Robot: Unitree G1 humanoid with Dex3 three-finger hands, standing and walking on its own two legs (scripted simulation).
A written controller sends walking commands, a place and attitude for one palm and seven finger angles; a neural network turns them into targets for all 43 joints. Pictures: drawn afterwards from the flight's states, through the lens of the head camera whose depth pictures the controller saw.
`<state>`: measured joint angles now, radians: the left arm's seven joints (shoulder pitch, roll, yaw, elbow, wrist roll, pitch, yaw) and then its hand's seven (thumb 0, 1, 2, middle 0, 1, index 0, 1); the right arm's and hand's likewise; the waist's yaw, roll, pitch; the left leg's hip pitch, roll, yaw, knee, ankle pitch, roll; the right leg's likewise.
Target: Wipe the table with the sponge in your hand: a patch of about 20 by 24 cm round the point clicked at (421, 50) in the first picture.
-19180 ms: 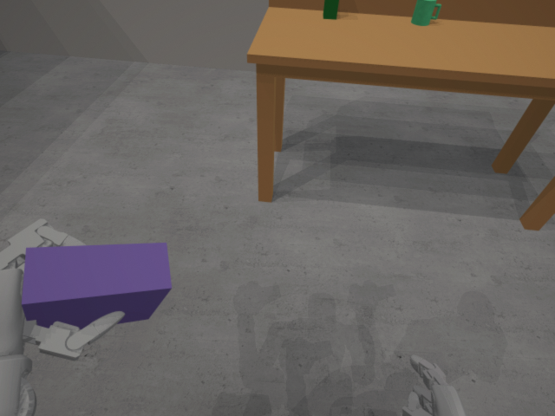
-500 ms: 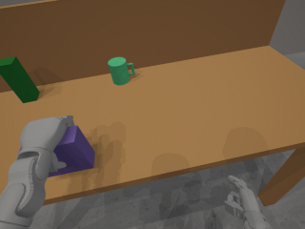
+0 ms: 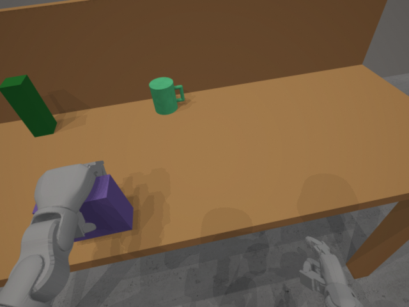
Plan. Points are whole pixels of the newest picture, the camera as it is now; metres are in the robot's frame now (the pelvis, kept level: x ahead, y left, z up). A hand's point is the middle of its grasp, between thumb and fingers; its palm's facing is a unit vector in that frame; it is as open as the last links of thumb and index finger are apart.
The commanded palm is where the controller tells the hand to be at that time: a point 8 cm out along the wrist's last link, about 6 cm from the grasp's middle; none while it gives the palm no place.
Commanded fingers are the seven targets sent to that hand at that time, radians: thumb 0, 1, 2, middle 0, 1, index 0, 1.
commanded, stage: lower the sponge onto the table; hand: left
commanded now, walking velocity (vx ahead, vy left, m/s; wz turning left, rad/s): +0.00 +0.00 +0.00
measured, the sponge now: (94, 215) +0.24 +0.28 +0.06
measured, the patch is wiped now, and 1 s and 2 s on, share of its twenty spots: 0.00 0.15 0.30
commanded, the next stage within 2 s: wipe forward along the first lane in 0.68 s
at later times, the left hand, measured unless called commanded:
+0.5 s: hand (93, 207) +0.24 +0.27 +0.09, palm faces +0.01 -0.07 -1.00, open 9.6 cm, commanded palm +0.22 +0.26 +0.15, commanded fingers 0.00 0.10 1.30 -1.20 -1.60 -1.20 -1.60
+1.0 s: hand (95, 197) +0.27 +0.28 +0.08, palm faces -0.02 -0.02 -1.00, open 9.6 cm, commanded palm +0.25 +0.28 +0.13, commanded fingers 0.00 0.10 1.30 -1.20 -1.60 -1.20 -1.60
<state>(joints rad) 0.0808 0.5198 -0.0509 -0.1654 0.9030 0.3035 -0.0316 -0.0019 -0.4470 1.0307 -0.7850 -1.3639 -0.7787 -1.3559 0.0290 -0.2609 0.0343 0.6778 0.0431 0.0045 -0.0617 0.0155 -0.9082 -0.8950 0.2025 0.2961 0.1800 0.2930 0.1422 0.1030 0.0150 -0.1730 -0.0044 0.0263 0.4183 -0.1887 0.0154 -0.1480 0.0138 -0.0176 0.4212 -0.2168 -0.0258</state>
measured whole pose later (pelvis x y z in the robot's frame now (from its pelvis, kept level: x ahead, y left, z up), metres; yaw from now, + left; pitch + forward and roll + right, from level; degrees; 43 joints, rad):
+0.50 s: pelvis +0.00 -0.01 +0.00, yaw +0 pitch -3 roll +0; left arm 0.09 0.49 -0.06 -0.09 0.92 0.29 0.00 0.00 -0.45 1.03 -0.78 -1.37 -0.78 -1.36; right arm 0.04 -0.26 0.03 0.68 0.04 0.00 -0.06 0.02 -0.91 -0.89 0.20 0.30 0.20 0.30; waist 0.13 0.11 0.01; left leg -0.18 0.01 0.02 0.42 -0.19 0.00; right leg -0.15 0.03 -0.02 0.42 -0.22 -0.04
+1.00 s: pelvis +0.01 -0.01 +0.00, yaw +1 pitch -1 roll +0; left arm -0.02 0.49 -0.06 0.06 0.95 0.28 0.01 -0.01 -0.45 1.04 -0.78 -1.37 -0.78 -1.36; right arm 0.05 -0.27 0.02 0.69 0.06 0.00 -0.07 0.02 -0.91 -0.90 0.20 0.30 0.20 0.30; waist 0.12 0.11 -0.01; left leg -0.23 0.01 0.01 0.44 -0.20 0.00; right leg -0.20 0.03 -0.03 0.45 -0.24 -0.04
